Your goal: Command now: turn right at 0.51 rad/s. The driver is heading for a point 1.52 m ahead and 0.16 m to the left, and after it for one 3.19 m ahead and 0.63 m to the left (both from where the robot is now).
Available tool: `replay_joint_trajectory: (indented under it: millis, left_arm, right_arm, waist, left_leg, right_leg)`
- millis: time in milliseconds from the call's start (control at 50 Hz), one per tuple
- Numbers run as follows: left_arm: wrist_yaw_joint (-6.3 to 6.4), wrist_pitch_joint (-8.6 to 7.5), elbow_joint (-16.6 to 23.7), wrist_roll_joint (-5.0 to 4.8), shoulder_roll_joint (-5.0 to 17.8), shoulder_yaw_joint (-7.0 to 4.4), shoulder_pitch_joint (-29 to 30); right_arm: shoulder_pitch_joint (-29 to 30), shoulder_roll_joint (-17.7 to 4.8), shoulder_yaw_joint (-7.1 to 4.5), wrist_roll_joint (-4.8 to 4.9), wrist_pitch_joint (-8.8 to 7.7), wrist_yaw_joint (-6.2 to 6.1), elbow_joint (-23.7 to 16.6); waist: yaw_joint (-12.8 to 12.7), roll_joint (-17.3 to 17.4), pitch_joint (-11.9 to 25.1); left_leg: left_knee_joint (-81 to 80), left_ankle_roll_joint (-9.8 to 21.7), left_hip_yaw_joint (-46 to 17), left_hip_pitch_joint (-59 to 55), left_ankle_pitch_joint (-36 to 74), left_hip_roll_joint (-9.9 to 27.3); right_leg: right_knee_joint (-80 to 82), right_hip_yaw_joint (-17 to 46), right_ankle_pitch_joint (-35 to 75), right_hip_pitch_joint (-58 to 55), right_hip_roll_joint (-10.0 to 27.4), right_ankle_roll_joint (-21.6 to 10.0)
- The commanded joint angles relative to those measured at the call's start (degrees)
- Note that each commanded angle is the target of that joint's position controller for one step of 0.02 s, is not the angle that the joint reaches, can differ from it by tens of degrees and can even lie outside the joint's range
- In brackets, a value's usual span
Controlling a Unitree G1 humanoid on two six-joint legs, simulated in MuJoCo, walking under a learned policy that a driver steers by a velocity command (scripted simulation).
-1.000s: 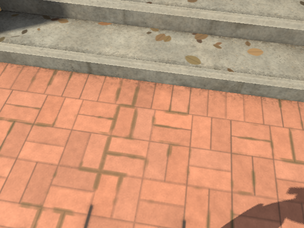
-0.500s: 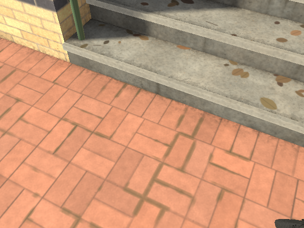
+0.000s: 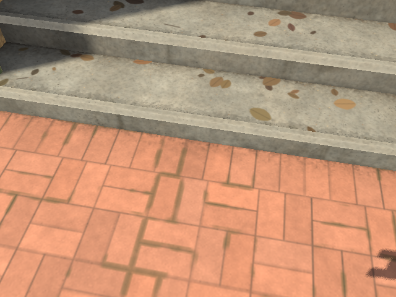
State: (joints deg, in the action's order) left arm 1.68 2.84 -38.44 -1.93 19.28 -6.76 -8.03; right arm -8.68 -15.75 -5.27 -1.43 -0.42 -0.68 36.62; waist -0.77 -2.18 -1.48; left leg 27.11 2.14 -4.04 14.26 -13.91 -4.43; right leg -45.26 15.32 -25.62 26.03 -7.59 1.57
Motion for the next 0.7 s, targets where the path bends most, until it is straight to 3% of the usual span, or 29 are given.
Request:
replay_joint_trajectory:
  millis: [20, 40, 60, 120, 160, 220, 240, 260, 300, 320, 340, 360, 380, 400, 420, 460, 480, 500, 560, 660, 700]
  left_arm:
    - [0.38, -1.09, 1.5, 0.78, 9.3, -2.66, -4.0]
    - [0.69, -0.62, 0.7, 1.03, 7.6, -2.17, -4.4]
    - [0.62, -0.45, 0.8, 1.00, 6.0, -1.54, -4.2]
    - [0.69, -0.91, 2.7, 0.51, 3.7, -0.16, -0.4]
    - [0.72, -0.90, 3.3, 0.93, 2.5, 0.67, 1.1]
    - [0.17, -0.87, 3.9, 1.44, 0.5, 2.07, 2.0]
    - [0.05, -0.94, 3.9, 1.23, 1.1, 2.03, 2.1]
    - [-0.10, -0.99, 3.4, 0.97, 0.9, 2.20, 0.9]
    - [-0.90, -1.64, 2.2, 0.18, 1.9, 1.96, -1.6]
    - [-1.26, -2.24, 1.0, 0.02, 2.2, 1.85, -3.6]
    - [-1.27, -3.13, -0.2, 0.04, 2.3, 1.71, -6.8]
    - [-0.90, -4.24, -2.4, 0.47, 4.0, 1.16, -15.5]
    - [-0.87, -5.22, -4.2, 1.62, 9.8, -0.41, -22.2]
    - [-1.28, -6.99, -4.4, 2.81, 9.5, -0.79, -22.0]
    - [-1.14, -8.43, -3.4, 2.79, 5.6, 0.51, -17.1]
    - [-1.26, -9.42, -2.1, 1.94, 1.8, 1.60, -11.5]
    - [-1.25, -8.20, -3.1, 5.11, 2.8, 2.01, -12.2]
    - [-1.46, -8.01, -3.0, 5.06, 2.6, 1.97, -11.4]
    - [-2.05, -8.52, -4.2, 4.27, 0.9, 2.48, -13.3]
    - [-1.19, -9.15, -7.3, 4.18, 1.7, 2.59, -17.8]
    - [-0.73, -8.93, -9.0, 4.21, 2.4, 2.71, -20.0]
  right_arm:
    - [6.1, -5.9, -0.91, -0.55, -1.25, -0.27, -5.8]
    - [6.0, -5.2, -0.53, 0.53, -1.30, -0.50, -5.5]
    - [4.9, -5.1, -0.16, 1.00, -1.23, -0.72, -4.9]
    - [0.2, -5.2, 0.17, 0.51, -0.83, -1.04, -3.1]
    - [-0.9, -5.1, 0.33, 0.64, -0.62, -1.15, -2.3]
    - [-0.2, -7.0, -0.05, 1.20, -0.13, -0.83, -1.7]
    - [-1.3, -7.7, -0.21, 1.35, 0.11, -0.70, -1.1]
    - [-3.1, -7.5, -0.07, 1.48, 0.26, -0.55, -0.5]
    - [-5.9, -10.6, -0.93, 3.24, 0.66, -0.28, 0.6]
    - [-5.8, -10.3, -0.68, 3.38, 0.54, -0.23, 0.9]
    - [-5.2, -8.2, 0.13, 3.28, 0.07, -0.06, 1.0]
    - [-0.8, -4.2, 1.42, 3.02, -0.75, 0.28, -0.4]
    - [2.8, 1.0, 2.79, 3.67, -2.46, 0.70, -4.0]
    - [7.7, -3.4, 1.69, 5.09, -3.74, 0.24, -6.1]
    - [6.1, -5.4, 0.89, 5.61, -4.19, 0.43, -5.8]
    - [0.1, -5.8, 0.35, 4.12, -3.93, 0.96, -2.8]
    - [0.7, -6.4, -0.01, -2.71, -1.74, 3.09, -1.0]
    - [-0.2, -5.3, -0.06, -2.78, -0.58, 4.32, -1.0]
    - [1.5, -4.5, 0.27, -0.45, 0.74, 5.67, -1.0]
    - [9.7, -3.4, 1.56, -0.91, 0.69, 6.82, -3.2]
    - [13.1, -2.3, 2.46, -0.90, 0.78, 7.15, -4.7]
  waist:
    - [-2.9, 6.4, 3.5]
    - [-2.3, 6.1, 3.2]
    - [-1.7, 6.9, 2.7]
    - [0.8, 9.0, 3.5]
    - [1.5, 10.1, 4.5]
    - [2.0, 12.6, 4.8]
    - [2.6, 13.3, 4.6]
    - [3.0, 12.7, 6.4]
    - [2.8, 13.4, 3.2]
    - [1.4, 12.7, 0.9]
    - [-1.0, 10.6, -0.9]
    - [-5.6, 4.9, -0.3]
    - [-7.7, -8.8, 2.2]
    - [-9.1, -7.2, -3.3]
    - [-5.9, -6.3, -6.6]
    - [-2.3, -7.3, -3.7]
    - [-2.0, -3.1, -3.4]
    - [-1.1, -4.6, -4.4]
    - [-1.1, -5.0, -6.4]
    - [-3.1, -2.6, -9.6]
    - [-3.9, -2.3, -10.4]
  left_leg:
    - [-8.8, 9.9, -16.9, -4.6, 18.1, 20.4]
    - [-8.1, 8.8, -14.1, -5.5, 18.3, 18.1]
    - [-7.6, 9.3, -12.0, -5.3, 23.5, 17.3]
    - [-7.1, 11.1, -8.7, -9.5, 28.8, 16.1]
    - [-6.6, 11.4, -8.5, -12.0, 27.6, 16.4]
    - [-6.7, 11.1, -6.7, -8.4, 25.6, 15.8]
    - [-6.5, 11.3, -7.0, -7.7, 25.7, 15.8]
    - [-8.1, 11.0, -7.6, -7.3, 13.7, 15.8]
    - [-12.0, 10.5, -10.9, -1.3, -17.4, 16.1]
    - [-12.7, 9.5, -11.7, 4.2, -25.3, 15.8]
    - [-10.7, 7.7, -12.3, 12.0, -27.0, 14.3]
    - [0.8, 4.2, -9.3, 24.4, -23.7, 10.6]
    - [20.3, -0.2, 3.2, 38.1, -18.1, 2.8]
    - [30.3, 0.2, -2.7, 45.4, -17.2, 5.1]
    - [35.3, 1.1, -6.0, 48.0, -10.6, 6.5]
    - [38.4, 0.7, -6.0, 46.3, -2.2, 7.7]
    - [39.3, 0.0, -1.9, 38.3, 0.3, 6.1]
    - [40.7, -0.7, 0.0, 35.6, 2.7, 5.7]
    - [40.4, -1.2, 1.3, 35.8, 8.7, 6.7]
    - [27.0, 1.7, 7.8, 36.4, 11.5, 8.4]
    - [21.7, 4.2, 11.7, 35.1, 8.5, 7.9]
  right_leg:
    - [-21.6, -2.9, -3.5, 8.0, 3.6, 1.9]
    - [-24.4, -3.0, -0.4, 9.0, 3.3, 2.5]
    - [-26.8, -3.6, 0.8, 9.1, 2.9, 3.2]
    - [-21.5, -5.8, 2.5, 9.4, 3.4, 4.7]
    - [-13.6, -6.3, 2.6, 7.2, 5.2, 5.4]
    - [-0.3, -11.9, 0.5, -2.5, 8.1, 5.2]
    - [3.0, -13.4, 0.6, -4.6, 7.7, 5.0]
    - [7.4, -14.5, 1.9, -7.7, 7.4, 4.3]
    - [15.5, -18.6, 5.3, -12.9, 5.2, 0.9]
    - [19.1, -19.2, 5.4, -17.5, 5.0, -1.9]
    - [22.4, -16.8, 4.6, -25.2, 6.4, -4.6]
    - [26.0, -6.7, 1.3, -37.1, 14.7, -7.8]
    - [31.5, 12.1, -15.9, -44.1, 27.8, -13.5]
    - [36.9, 22.5, -23.5, -36.8, 33.1, -18.2]
    - [36.9, 17.9, -20.3, -35.5, 31.2, -16.1]
    - [36.5, 5.6, -9.0, -34.9, 26.1, -10.9]
    - [39.8, -1.9, -5.3, -27.1, 22.8, -8.4]
    - [40.8, -6.9, -0.7, -23.3, 20.8, -7.5]
    - [42.1, -15.3, 6.6, -20.6, 19.6, -6.6]
    - [44.0, -23.4, 15.5, -27.2, 21.0, -6.2]
    - [42.5, -26.6, 27.7, -31.4, 21.8, -5.7]
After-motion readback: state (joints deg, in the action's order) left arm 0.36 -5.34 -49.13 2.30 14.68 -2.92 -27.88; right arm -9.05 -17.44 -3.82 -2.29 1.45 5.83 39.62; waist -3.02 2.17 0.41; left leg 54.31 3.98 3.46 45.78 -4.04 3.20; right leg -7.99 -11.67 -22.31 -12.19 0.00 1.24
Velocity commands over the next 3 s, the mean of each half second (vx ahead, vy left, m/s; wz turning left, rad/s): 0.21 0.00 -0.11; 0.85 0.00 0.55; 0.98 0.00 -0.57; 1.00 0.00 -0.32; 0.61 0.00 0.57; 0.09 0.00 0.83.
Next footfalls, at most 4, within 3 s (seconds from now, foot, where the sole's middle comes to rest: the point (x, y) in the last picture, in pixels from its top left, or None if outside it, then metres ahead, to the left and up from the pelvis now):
0.36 right None -0.02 -0.15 -0.77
0.82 left None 0.37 0.10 -0.77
1.28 right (168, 202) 0.82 0.13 -0.77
1.56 left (122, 157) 1.03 0.34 -0.77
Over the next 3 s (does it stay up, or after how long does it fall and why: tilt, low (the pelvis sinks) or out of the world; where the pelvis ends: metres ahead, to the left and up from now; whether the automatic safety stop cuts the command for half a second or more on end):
stays up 1.64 0.07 0.43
